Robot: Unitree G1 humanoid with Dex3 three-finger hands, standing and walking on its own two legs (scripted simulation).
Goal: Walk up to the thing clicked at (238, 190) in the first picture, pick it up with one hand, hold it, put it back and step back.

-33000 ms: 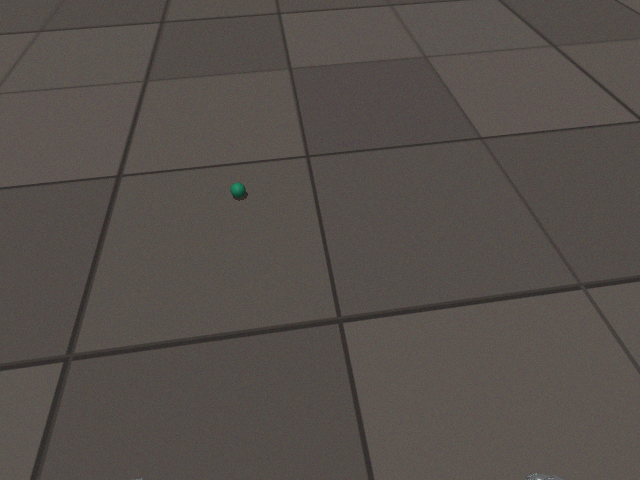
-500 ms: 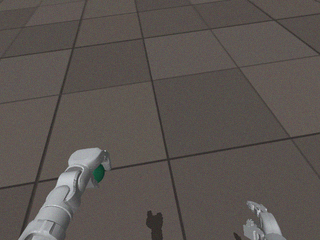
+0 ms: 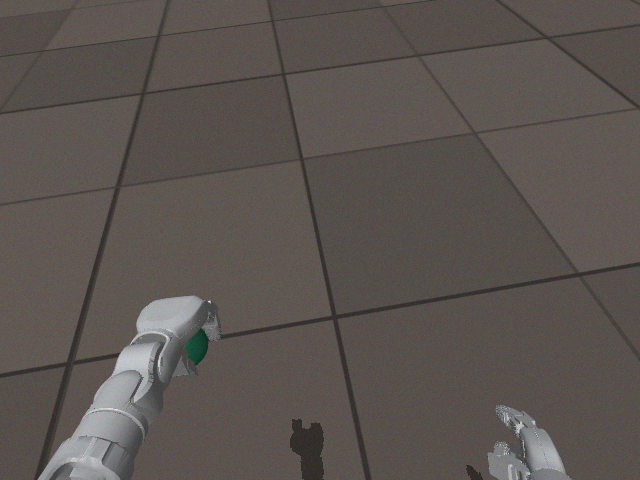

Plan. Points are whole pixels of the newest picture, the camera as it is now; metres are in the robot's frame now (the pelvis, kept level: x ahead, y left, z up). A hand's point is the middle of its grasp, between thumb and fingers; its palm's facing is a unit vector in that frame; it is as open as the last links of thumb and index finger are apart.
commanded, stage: crouch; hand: left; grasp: from above
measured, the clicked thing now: (185, 345) +0.31 +0.24 -0.07
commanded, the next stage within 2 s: lower in 1.84 s
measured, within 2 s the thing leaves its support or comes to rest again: neither
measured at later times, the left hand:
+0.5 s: hand (204, 368) +0.33 +0.26 -0.22, palm faces -0.43 +0.02 -0.90, open 7.5 cm
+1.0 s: hand (220, 389) +0.38 +0.29 -0.45, palm faces -0.45 -0.02 -0.89, open 7.5 cm
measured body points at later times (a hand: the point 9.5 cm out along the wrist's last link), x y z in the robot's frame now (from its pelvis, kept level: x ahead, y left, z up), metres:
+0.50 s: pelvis -0.03 +0.00 -0.11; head +0.08 +0.02 +0.32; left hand +0.35 +0.25 -0.17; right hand +0.04 -0.29 -0.23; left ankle +0.03 +0.13 -0.74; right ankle +0.01 -0.13 -0.74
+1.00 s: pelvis -0.06 +0.01 -0.31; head +0.16 +0.05 +0.09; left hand +0.40 +0.29 -0.40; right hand +0.01 -0.26 -0.43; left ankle +0.03 +0.13 -0.74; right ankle +0.01 -0.13 -0.74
